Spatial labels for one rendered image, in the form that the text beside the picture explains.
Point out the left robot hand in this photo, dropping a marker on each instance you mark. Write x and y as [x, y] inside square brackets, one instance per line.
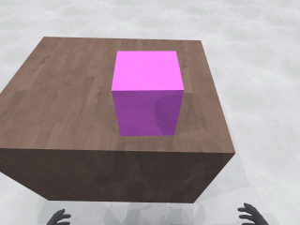
[59, 215]

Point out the carton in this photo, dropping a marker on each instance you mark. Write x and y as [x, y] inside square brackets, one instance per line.
[147, 92]

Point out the right robot hand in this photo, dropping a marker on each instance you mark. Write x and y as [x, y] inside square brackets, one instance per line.
[256, 217]

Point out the pedestal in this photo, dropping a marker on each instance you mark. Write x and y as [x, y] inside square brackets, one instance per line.
[59, 133]

